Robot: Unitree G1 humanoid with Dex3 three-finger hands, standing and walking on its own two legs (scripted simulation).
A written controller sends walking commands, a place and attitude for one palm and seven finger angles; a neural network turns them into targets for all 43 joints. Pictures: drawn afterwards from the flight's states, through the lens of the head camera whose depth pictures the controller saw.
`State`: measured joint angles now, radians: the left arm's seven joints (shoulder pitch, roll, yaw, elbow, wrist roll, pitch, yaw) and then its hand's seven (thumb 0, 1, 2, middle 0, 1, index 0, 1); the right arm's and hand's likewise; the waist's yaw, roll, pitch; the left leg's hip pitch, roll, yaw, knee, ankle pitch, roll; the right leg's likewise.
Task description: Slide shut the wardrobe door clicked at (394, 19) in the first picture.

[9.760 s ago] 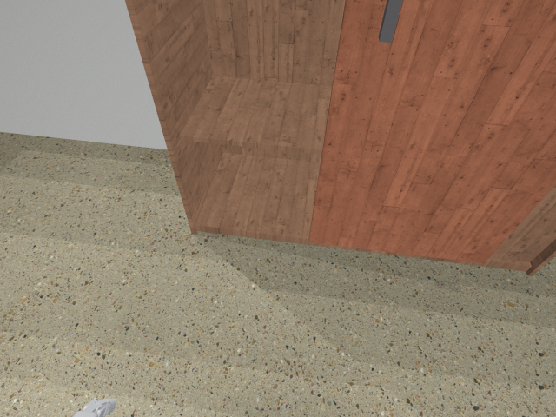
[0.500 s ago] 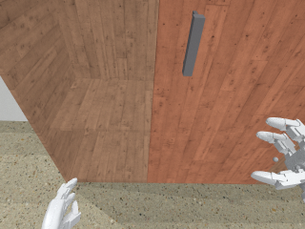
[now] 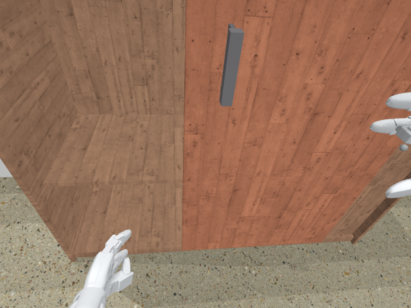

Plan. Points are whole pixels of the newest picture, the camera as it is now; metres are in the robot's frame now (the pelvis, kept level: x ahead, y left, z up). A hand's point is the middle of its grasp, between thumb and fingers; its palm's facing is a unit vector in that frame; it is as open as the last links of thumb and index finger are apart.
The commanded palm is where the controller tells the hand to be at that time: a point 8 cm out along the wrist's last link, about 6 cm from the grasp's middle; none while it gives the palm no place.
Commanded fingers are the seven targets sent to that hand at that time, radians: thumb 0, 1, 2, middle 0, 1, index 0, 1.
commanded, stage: raise the hand with hooked fingers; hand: right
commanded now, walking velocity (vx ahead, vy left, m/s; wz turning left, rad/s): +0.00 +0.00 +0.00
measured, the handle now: (228, 65) +0.56 -0.05 +0.24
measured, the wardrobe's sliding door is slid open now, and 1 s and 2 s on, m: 0.51 0.51 0.51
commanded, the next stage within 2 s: move the hooked fingers beside the handle in 0.52 s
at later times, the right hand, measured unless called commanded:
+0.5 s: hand (395, 140) +0.28 -0.27 +0.27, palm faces +0.03 +0.99 -0.15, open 13.9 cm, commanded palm +0.25 -0.30 +0.27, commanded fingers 0.00 0.50 -0.30 0.30 1.20 0.30 1.20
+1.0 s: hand (347, 116) +0.34 -0.22 +0.26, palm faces -0.06 +0.99 -0.10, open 13.9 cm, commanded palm +0.32 -0.27 +0.27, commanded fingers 0.00 0.50 -0.30 0.30 1.20 0.30 1.20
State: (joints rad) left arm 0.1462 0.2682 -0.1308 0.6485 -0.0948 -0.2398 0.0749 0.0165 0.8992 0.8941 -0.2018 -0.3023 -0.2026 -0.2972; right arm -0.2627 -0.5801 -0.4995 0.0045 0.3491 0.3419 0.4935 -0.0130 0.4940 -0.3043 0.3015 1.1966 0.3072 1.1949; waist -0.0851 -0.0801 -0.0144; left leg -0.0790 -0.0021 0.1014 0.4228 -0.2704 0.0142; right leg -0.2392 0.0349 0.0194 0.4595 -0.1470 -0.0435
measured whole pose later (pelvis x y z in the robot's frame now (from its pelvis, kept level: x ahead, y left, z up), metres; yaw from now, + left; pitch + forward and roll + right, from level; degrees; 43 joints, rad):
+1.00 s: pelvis +0.01 +0.01 +0.00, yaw +1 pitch -3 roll +1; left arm 0.15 0.29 -0.10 0.66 -0.10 -0.21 0.07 0.02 0.90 0.89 -0.20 -0.30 -0.20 -0.30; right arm -0.46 -0.52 -0.41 0.17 0.32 0.36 0.44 -0.01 0.50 -0.30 0.30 1.20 0.31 1.20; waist -0.05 -0.08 -0.02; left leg -0.10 -0.01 0.09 0.45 -0.30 0.03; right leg -0.25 0.02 0.01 0.47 -0.17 -0.03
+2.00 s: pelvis +0.03 +0.02 +0.00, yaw +3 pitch +0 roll +0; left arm 0.26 0.29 -0.05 0.72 -0.08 -0.13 0.07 0.01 0.90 0.89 -0.20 -0.30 -0.20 -0.30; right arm -0.87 -0.40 -0.25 0.67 0.19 0.28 0.18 -0.01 0.50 -0.30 0.30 1.20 0.30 1.20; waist 0.03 -0.06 -0.02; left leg -0.12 -0.02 0.06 0.42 -0.30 0.04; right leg -0.25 0.01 -0.02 0.44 -0.18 -0.02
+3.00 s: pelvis +0.03 +0.01 +0.00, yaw +4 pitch +3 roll +0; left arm 0.35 0.29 -0.02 0.73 -0.07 -0.15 0.05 0.01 0.90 0.89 -0.20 -0.30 -0.20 -0.30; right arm -0.99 -0.40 -0.30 0.93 0.13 0.10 0.14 -0.01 0.50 -0.30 0.31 1.21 0.31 1.20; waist 0.07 -0.05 -0.03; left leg -0.19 -0.03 0.03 0.45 -0.31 0.03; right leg -0.32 0.00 -0.04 0.47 -0.20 -0.03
